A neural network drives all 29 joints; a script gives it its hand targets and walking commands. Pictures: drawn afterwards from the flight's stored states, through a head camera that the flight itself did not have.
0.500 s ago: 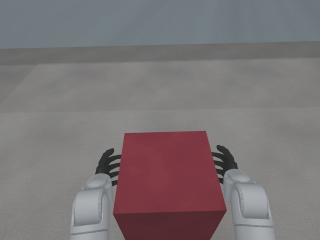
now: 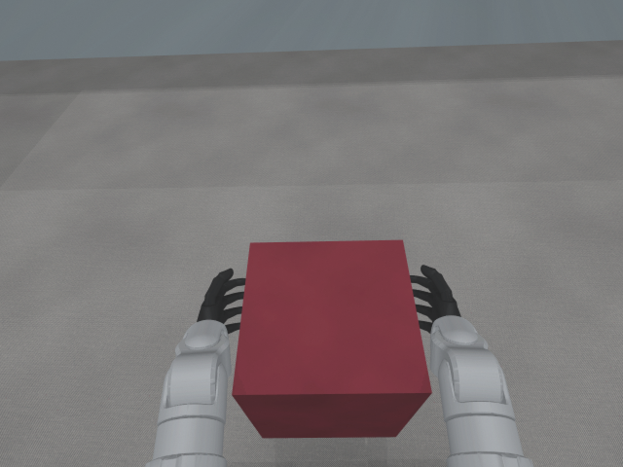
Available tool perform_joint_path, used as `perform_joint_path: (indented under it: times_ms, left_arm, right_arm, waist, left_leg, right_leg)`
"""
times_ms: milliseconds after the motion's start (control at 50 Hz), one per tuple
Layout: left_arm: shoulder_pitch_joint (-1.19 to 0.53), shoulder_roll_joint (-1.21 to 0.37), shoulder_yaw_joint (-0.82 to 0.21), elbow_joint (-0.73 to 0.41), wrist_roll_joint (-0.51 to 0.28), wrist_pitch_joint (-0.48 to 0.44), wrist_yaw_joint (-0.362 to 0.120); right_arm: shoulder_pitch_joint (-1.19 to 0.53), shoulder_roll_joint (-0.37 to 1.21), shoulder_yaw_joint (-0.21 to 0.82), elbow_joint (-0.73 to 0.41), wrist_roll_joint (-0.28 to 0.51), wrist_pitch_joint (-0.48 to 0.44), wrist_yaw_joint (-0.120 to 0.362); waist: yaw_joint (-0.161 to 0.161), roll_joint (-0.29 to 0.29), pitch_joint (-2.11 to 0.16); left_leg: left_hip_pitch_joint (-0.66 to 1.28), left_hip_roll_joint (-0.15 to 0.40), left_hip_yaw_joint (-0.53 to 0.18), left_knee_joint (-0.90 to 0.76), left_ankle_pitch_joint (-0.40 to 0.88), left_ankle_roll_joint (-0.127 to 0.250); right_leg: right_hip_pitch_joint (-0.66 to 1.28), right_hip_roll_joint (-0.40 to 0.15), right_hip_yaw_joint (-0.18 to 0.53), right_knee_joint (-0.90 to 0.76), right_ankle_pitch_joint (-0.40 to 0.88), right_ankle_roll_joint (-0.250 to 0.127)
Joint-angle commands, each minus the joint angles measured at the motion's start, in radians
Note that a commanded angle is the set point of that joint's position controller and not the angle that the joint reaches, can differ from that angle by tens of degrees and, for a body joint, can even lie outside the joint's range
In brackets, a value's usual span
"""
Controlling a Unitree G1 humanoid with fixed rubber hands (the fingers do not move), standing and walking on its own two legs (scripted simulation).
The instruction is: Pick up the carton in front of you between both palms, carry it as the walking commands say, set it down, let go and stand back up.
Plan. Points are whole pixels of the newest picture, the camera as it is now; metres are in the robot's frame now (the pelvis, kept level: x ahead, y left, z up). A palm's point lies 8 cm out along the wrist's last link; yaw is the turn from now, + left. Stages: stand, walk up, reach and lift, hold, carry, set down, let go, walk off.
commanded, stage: hold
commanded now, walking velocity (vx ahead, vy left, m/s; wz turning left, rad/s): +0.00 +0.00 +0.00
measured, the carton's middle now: (327, 346) +0.29 -0.01 -0.05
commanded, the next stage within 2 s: set down in 0.26 s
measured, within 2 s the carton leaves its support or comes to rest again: neither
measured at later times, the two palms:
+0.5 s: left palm (203, 345) +0.27 +0.15 +0.02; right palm (428, 313) +0.30 -0.15 +0.02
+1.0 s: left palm (238, 359) +0.33 +0.15 -0.17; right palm (401, 343) +0.35 -0.15 -0.19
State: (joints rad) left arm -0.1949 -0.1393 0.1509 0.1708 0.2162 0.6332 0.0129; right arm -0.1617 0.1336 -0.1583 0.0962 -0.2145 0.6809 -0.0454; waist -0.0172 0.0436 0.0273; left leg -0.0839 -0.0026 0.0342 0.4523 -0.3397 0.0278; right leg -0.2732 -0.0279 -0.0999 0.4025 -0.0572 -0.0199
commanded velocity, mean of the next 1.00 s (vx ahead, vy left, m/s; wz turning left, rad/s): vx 0.00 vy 0.00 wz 0.00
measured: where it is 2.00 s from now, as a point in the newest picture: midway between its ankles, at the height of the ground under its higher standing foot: outside the picture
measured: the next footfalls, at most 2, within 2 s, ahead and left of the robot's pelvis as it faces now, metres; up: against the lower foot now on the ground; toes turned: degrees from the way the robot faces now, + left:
none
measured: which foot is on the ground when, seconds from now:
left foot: down 0.00-1.00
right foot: down 0.00-1.00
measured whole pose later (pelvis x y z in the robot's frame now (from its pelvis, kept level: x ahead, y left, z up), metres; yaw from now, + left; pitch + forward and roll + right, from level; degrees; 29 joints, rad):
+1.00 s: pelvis -0.06 -0.04 -0.11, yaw +7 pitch +30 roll +2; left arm -0.69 -0.08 0.41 0.59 0.17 0.14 0.00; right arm -0.64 0.10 -0.35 0.48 -0.22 0.19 -0.07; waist -0.01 0.06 0.00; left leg -1.19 -0.07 -0.06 1.16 -0.49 -0.03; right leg -1.34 0.01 0.01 1.06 -0.24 -0.03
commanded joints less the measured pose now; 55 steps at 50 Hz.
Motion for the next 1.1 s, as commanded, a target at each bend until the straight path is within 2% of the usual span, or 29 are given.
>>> perform_joint_path:
  times_ms: [0, 20, 60, 80, 100, 160, 260, 360, 400, 420, 460, 520, 580, 620, 660, 720, 820, 900, 940, 980, 1080]
  left_arm:
    - [-0.301, -0.815, -0.462, -0.034, -0.162, -0.02, -0.173]
    - [-0.314, -0.818, -0.464, -0.041, -0.163, -0.021, -0.174]
    - [-0.336, -0.823, -0.47, -0.052, -0.173, -0.018, -0.18]
    - [-0.366, -0.831, -0.478, -0.053, -0.175, -0.016, -0.185]
    - [-0.392, -0.838, -0.492, -0.055, -0.186, -0.015, -0.192]
    - [-0.446, -0.857, -0.511, -0.049, -0.207, -0.014, -0.211]
    - [-0.479, -0.869, -0.485, 0.0, -0.196, -0.018, -0.223]
    - [-0.635, -0.859, -0.346, 0.163, -0.117, -0.066, -0.234]
    - [-0.727, -0.86, -0.278, 0.251, -0.075, -0.098, -0.246]
    - [-0.764, -0.852, -0.237, 0.295, -0.048, -0.112, -0.253]
    - [-0.854, -0.837, -0.149, 0.377, -0.003, -0.15, -0.261]
    - [-0.885, -0.758, 0.001, 0.476, 0.084, -0.196, -0.25]
    - [-0.868, -0.659, 0.12, 0.524, 0.145, -0.239, -0.233]
    - [-0.861, -0.618, 0.143, 0.524, 0.157, -0.278, -0.229]
    - [-0.857, -0.608, 0.124, 0.515, 0.145, -0.326, -0.23]
    - [-0.862, -0.634, 0.047, 0.507, 0.096, -0.414, -0.236]
    - [-0.937, -0.726, -0.136, 0.498, -0.008, -0.531, -0.247]
    - [-1.013, -0.768, -0.282, 0.416, -0.099, -0.553, -0.223]
    - [-1.033, -0.788, -0.32, 0.394, -0.13, -0.539, -0.207]
    - [-1.044, -0.82, -0.331, 0.397, -0.143, -0.51, -0.199]
    - [-1.096, -0.894, -0.267, 0.466, -0.112, -0.426, -0.205]
  right_arm:
    - [-0.406, 0.827, 0.594, -0.11, 0.234, -0.026, 0.218]
    - [-0.401, 0.828, 0.592, -0.095, 0.23, -0.022, 0.216]
    - [-0.384, 0.83, 0.576, -0.085, 0.216, -0.022, 0.211]
    - [-0.398, 0.831, 0.57, -0.081, 0.211, -0.023, 0.213]
    - [-0.401, 0.845, 0.569, -0.068, 0.206, -0.023, 0.213]
    - [-0.403, 0.858, 0.543, -0.038, 0.188, -0.025, 0.208]
    - [-0.453, 0.876, 0.528, -0.005, 0.184, -0.021, 0.216]
    - [-0.653, 0.893, 0.442, 0.125, 0.154, -0.044, 0.238]
    - [-0.743, 0.915, 0.384, 0.223, 0.123, -0.066, 0.247]
    - [-0.776, 0.925, 0.348, 0.268, 0.099, -0.076, 0.248]
    - [-0.846, 0.928, 0.263, 0.369, 0.058, -0.103, 0.248]
    - [-0.876, 0.857, 0.113, 0.479, -0.015, -0.148, 0.227]
    - [-0.856, 0.747, -0.016, 0.541, -0.085, -0.203, 0.191]
    - [-0.838, 0.694, -0.057, 0.551, -0.118, -0.251, 0.172]
    - [-0.825, 0.683, -0.053, 0.554, -0.128, -0.309, 0.158]
    - [-0.834, 0.714, 0.019, 0.536, -0.103, -0.406, 0.146]
    - [-0.948, 0.825, 0.239, 0.485, -0.01, -0.532, 0.13]
    - [-1.039, 0.847, 0.395, 0.375, 0.059, -0.554, 0.127]
    - [-1.046, 0.839, 0.43, 0.35, 0.079, -0.54, 0.133]
    - [-1.039, 0.831, 0.429, 0.358, 0.082, -0.511, 0.149]
    - [-1.087, 0.806, 0.337, 0.455, 0.06, -0.437, 0.216]
  waist:
    - [0.035, -0.014, -0.323]
    - [0.039, -0.031, -0.288]
    - [0.027, -0.04, -0.277]
    - [0.022, -0.005, -0.281]
    - [0.015, -0.021, -0.258]
    - [-0.013, -0.013, -0.244]
    - [-0.003, 0.008, -0.188]
    - [0.035, 0.02, -0.11]
    - [0.039, 0.004, -0.108]
    - [0.038, -0.015, -0.106]
    - [0.043, -0.025, -0.118]
    - [0.043, -0.036, -0.115]
    - [0.035, -0.061, -0.129]
    - [0.024, -0.06, -0.169]
    - [0.017, -0.056, -0.234]
    - [0.021, -0.054, -0.364]
    - [0.047, -0.072, -0.719]
    - [0.028, -0.072, -1.049]
    - [0.007, -0.075, -1.134]
    - [-0.016, -0.07, -1.131]
    - [-0.043, -0.039, -0.978]
  left_leg:
    - [-0.196, -0.052, -0.173, -0.142, 0.449, 0.004]
    - [-0.194, -0.046, -0.173, -0.149, 0.435, 0.007]
    - [-0.145, -0.048, -0.173, -0.142, 0.483, 0.002]
    - [-0.151, -0.048, -0.171, -0.162, 0.404, -0.001]
    - [-0.162, -0.045, -0.17, -0.157, 0.401, -0.002]
    - [-0.209, -0.043, -0.175, -0.16, 0.342, -0.003]
    - [-0.337, -0.03, -0.183, -0.195, 0.178, 0.014]
    - [-0.479, -0.007, -0.182, -0.195, -0.104, 0.057]
    - [-0.494, -0.012, -0.172, -0.152, -0.146, 0.065]
    - [-0.466, -0.023, -0.16, -0.119, -0.121, 0.066]
    - [-0.518, -0.029, -0.155, -0.079, -0.161, 0.065]
    - [-0.542, -0.052, -0.134, 0.011, -0.139, 0.057]
    - [-0.608, -0.074, -0.123, 0.096, -0.091, 0.04]
    - [-0.677, -0.086, -0.116, 0.145, -0.052, 0.028]
    - [-0.744, -0.103, -0.106, 0.191, -0.011, 0.02]
    - [-0.871, -0.123, -0.096, 0.264, 0.024, 0.009]
    - [-1.118, -0.15, -0.071, 0.42, 0.055, -0.021]
    - [-1.23, -0.169, -0.063, 0.535, 0.081, -0.039]
    - [-1.265, -0.175, -0.064, 0.581, 0.083, -0.042]
    - [-1.287, -0.177, -0.068, 0.615, 0.055, -0.045]
    - [-1.339, -0.176, -0.076, 0.667, -0.059, -0.055]
  right_leg:
    - [0.572, 0.086, 0.196, 0.042, 0.418, 0.009]
    - [0.537, 0.099, 0.18, 0.033, 0.354, 0.012]
    - [0.496, 0.11, 0.176, 0.02, 0.337, 0.017]
    - [0.5, 0.114, 0.169, 0.015, 0.258, 0.014]
    - [0.482, 0.12, 0.165, 0.012, 0.227, 0.01]
    - [0.508, 0.118, 0.17, 0.009, 0.181, -0.002]
    - [0.57, 0.116, 0.161, 0.024, 0.106, -0.002]
    - [0.58, 0.105, 0.156, 0.069, -0.089, 0.009]
    - [0.548, 0.099, 0.171, 0.081, -0.17, 0.008]
    - [0.5, 0.095, 0.181, 0.077, -0.188, 0.01]
    - [0.499, 0.095, 0.198, 0.096, -0.265, 0.014]
    - [0.398, 0.085, 0.231, 0.11, -0.337, 0.021]
    - [0.286, 0.088, 0.243, 0.158, -0.304, 0.019]
    - [0.228, 0.094, 0.244, 0.203, -0.236, 0.019]
    - [0.185, 0.101, 0.241, 0.253, -0.133, 0.017]
    - [0.157, 0.103, 0.24, 0.351, 0.035, 0.015]
    - [0.192, 0.106, 0.254, 0.531, 0.228, 0.017]
    - [0.205, 0.109, 0.24, 0.673, 0.336, 0.015]
    - [0.13, 0.115, 0.217, 0.727, 0.313, 0.016]
    - [-0.004, 0.123, 0.19, 0.756, 0.225, 0.019]
    - [-0.364, 0.144, 0.134, 0.797, -0.034, 0.016]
